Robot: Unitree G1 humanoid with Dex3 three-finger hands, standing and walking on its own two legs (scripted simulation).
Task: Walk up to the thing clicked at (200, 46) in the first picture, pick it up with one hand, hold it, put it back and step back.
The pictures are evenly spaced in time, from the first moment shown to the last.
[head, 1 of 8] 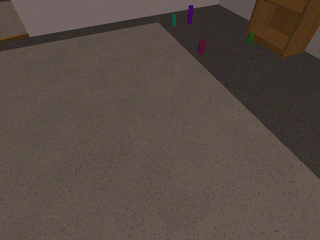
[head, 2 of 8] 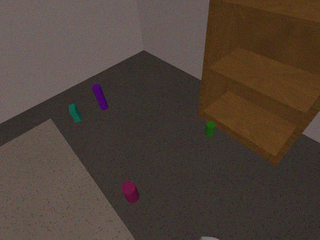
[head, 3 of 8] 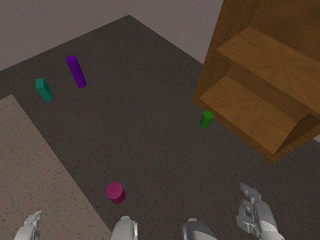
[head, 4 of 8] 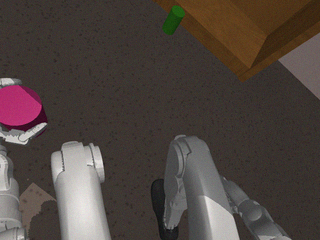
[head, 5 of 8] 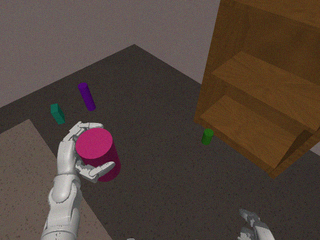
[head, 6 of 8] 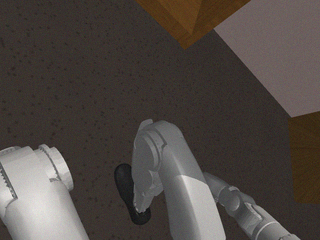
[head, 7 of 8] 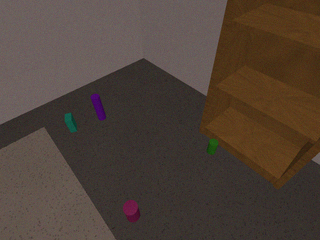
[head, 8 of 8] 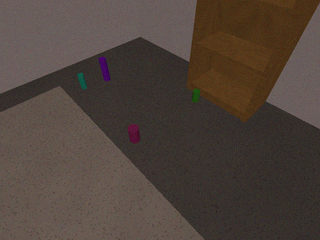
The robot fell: no
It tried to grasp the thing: yes
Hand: left
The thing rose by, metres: 0.69
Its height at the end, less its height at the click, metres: +0.00
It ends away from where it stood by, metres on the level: 0.02
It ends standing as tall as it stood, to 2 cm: yes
